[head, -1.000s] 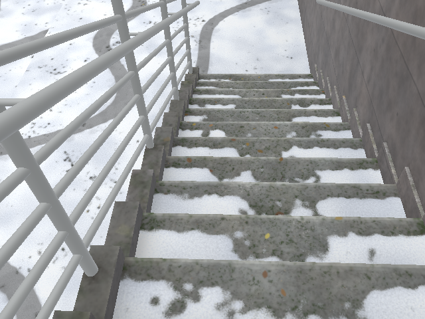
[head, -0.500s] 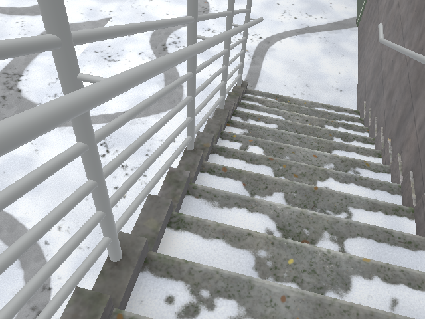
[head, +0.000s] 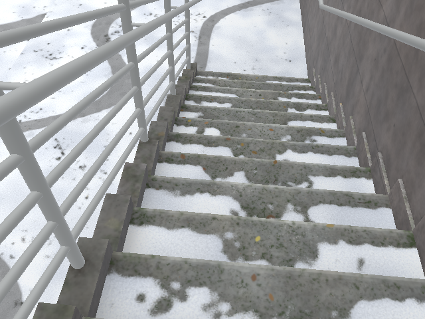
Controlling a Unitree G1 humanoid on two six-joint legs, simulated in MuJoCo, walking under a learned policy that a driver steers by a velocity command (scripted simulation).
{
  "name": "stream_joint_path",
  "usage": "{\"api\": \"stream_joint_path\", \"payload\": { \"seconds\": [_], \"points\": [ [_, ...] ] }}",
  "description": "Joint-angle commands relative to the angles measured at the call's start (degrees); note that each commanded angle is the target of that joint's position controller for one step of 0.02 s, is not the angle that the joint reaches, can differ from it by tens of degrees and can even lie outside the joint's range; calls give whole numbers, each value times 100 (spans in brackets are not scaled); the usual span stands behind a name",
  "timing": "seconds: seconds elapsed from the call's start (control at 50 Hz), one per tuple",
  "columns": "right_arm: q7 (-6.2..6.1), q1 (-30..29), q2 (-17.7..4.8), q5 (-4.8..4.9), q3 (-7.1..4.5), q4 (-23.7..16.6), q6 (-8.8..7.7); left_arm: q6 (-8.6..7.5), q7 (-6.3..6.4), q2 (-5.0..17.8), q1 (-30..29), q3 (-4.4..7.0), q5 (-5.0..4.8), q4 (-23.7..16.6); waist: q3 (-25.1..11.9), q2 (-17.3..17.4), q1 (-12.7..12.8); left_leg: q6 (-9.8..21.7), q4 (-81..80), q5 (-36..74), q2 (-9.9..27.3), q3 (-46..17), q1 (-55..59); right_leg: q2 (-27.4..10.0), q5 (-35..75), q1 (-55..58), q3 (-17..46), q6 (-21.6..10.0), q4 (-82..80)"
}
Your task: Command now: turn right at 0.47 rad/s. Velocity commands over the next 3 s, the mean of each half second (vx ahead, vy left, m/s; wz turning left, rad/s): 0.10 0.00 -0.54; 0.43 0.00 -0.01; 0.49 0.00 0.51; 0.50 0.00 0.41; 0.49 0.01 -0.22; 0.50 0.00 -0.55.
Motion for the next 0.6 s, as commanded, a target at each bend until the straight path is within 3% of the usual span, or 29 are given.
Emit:
{"api": "stream_joint_path", "payload": {
  "seconds": [0.02, 0.04, 0.06, 0.08, 0.1, 0.14, 0.16, 0.2, 0.24, 0.26, 0.28, 0.3, 0.32, 0.34, 0.36, 0.38, 0.4, 0.44, 0.46, 0.48, 0.52, 0.54, 0.58, 0.6],
  "points": [
    [-83, 777, -1012, -114, -240, -191, -28, -36, 72, 487, -661, 190, -8, -851, -498, 1488, -469, 852, -914, 1678, 1579, -1870, 1531, -7, 80, -1824, 145, -54, 1092],
    [-131, 972, -951, -97, -190, -108, -59, 4, 98, 555, -599, 227, 148, -855, -352, 1626, -441, 1466, -1060, 3251, 2552, -2505, 1747, -21, -2118, -2525, -383, 124, 2168],
    [-159, 1237, -871, -63, -151, -106, -133, 14, 137, 590, -698, 252, 242, -858, -308, 952, -526, 1780, -1079, 3855, 2825, -2610, 1795, -305, -2192, -2862, -355, 252, 3024],
    [-140, 1027, -733, -137, -66, -140, -153, 42, 102, 505, -646, 253, 155, -769, -420, 635, -335, 1748, -1014, 4146, 2630, -2157, 1488, -359, -1857, -2567, -213, 346, 3315],
    [-125, 637, -704, -128, -39, -180, -136, 84, 36, 434, -490, 213, 107, -702, -312, 614, -87, 1501, -996, 4195, 2264, -1494, 991, -458, -1380, -2174, -344, 417, 3235],
    [-70, 150, -823, -70, -76, -259, -146, 108, -57, 313, -214, 119, 73, -570, -388, 988, 210, 1075, -926, 3738, 1704, -586, 186, -460, -800, -1228, -817, 461, 2896],
    [-73, 106, -866, -57, -100, -297, -108, 144, -68, 301, -215, 124, 12, -533, -350, 1082, 180, 920, -859, 3372, 1540, -280, -125, -442, -607, -920, -1049, 461, 2685],
    [-46, 274, -882, -68, -113, -292, -60, 158, -95, 265, -503, 84, -58, -619, -345, 1062, -7, 766, -788, 2529, 1542, -54, -363, -423, -612, -483, -1224, 395, 2014],
    [-14, 509, -982, -77, -171, -248, -57, 145, -96, 259, -583, 81, -57, -602, -386, 1152, -154, 674, -616, 1644, 1623, -32, -319, -376, -981, -203, -1362, 320, 1425],
    [-11, 659, -1066, -73, -211, -216, -58, 128, -66, 245, -445, 73, -28, -567, -444, 1099, -140, 630, -569, 635, 1692, -92, -411, -291, -1112, 42, -1463, 275, 1041],
    [-28, 618, -1051, -25, -228, -219, -45, 55, -32, 216, -3, 80, 19, -411, -470, 863, 76, 530, -258, -382, 1709, -58, -808, -190, -890, 724, -1494, 183, 475],
    [-12, 676, -886, -20, -194, -219, -24, -26, -6, 304, 502, 148, 30, -204, -541, 303, 301, 372, 655, -1233, 1502, 159, -1476, -166, -882, 1603, -1123, 48, -112],
    [36, 515, -478, -100, -94, -326, 2, -131, 34, 670, 1071, 239, -33, -152, -283, -1113, 500, 61, 2958, -2154, 951, 658, -2776, -1482, -1986, 2110, 1411, -425, -1219],
    [26, -265, -667, -176, -100, -863, 0, -178, 26, 1454, 1551, 381, -160, -223, 14, -1590, 785, -61, 3376, -2341, 32, -146, -4404, -2707, -1716, 2036, 4191, -1264, -2300],
    [-11, -664, -978, -142, -173, -886, -87, -147, 84, 1237, 1674, 367, -104, -57, 237, -763, 870, -70, 3420, -1730, 259, -777, -4516, -2683, -2386, 1909, 4245, -1509, -2413],
    [3, -472, -956, -97, -165, -705, -159, -58, 179, 1025, 1377, 310, -25, 37, 357, -565, 529, -97, 3326, -1159, 348, -830, -4262, -2466, -2780, 1478, 3801, -1428, -2436],
    [20, -145, -886, -174, -152, -370, -152, -36, 233, 881, 1058, 272, 1, -6, 438, -358, 236, -153, 3229, -634, 510, -730, -3737, -2170, -2865, 952, 3177, -1241, -2360],
    [50, 213, -776, -259, -148, 3, -85, -101, 247, 627, 742, 211, 3, -52, 384, -122, -22, -333, 3152, 275, 563, -537, -3009, -1569, -1517, 346, 2283, -1000, -2276],
    [71, 341, -659, -245, -126, 151, -82, -165, 208, 631, 744, 219, 39, -32, 171, 98, -111, -356, 3102, 614, 509, -422, -2524, -1353, -688, 146, 1874, -959, -2220],
    [86, 438, -605, -271, -123, 289, -82, -206, 172, 734, 840, 285, 20, 67, 18, 182, -142, -338, 3278, 1052, 528, -502, -2366, -1341, -84, 176, 1786, -1010, -2127],
    [138, 478, -616, -295, -159, 396, -93, -259, 151, 675, 1080, 301, -67, 238, 8, 208, -122, -329, 3105, 1502, 615, -503, -2643, -1287, 231, 515, 1688, -1011, -2009],
    [151, 334, -650, -222, -182, 437, -80, -313, 123, 640, 1285, 267, -103, 324, 5, 201, -45, -324, 2684, 1878, 604, -546, -2722, -1193, 212, 638, 1507, -1016, -1996],
    [174, -18, -651, -264, -203, 428, -132, -443, 184, 506, 1836, 233, -85, 712, 76, -49, 168, -336, 2099, 2445, 716, -774, -3211, -1252, 132, 1268, 1601, -999, -1794],
    [142, -100, -683, -233, -210, 509, -167, -503, 221, 514, 1948, 234, -62, 844, 158, -97, 210, -357, 1892, 2583, 729, -820, -3276, -1263, 249, 1359, 1600, -983, -1695]
  ]
}}
Next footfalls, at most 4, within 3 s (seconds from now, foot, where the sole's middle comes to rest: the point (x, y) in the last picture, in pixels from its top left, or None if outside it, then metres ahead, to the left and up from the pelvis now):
0.32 right None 0.04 -0.10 -0.76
0.96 left None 0.39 -0.07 -0.91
1.46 right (282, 290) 0.69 -0.28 -1.06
2.08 left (206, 242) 0.98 0.02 -1.21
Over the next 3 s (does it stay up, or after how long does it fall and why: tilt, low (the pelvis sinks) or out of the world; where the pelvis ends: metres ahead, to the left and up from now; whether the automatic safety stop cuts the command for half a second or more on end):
stays up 1.28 -0.11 -0.60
